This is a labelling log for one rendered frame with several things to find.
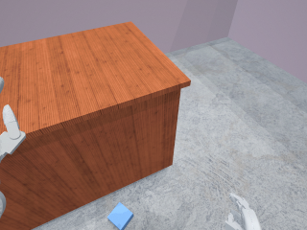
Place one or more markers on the right robot hand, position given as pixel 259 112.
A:
pixel 247 220

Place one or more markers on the left robot hand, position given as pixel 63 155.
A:
pixel 13 137

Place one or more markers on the table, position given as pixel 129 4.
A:
pixel 99 110

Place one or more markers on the sponge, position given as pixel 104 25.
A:
pixel 120 216

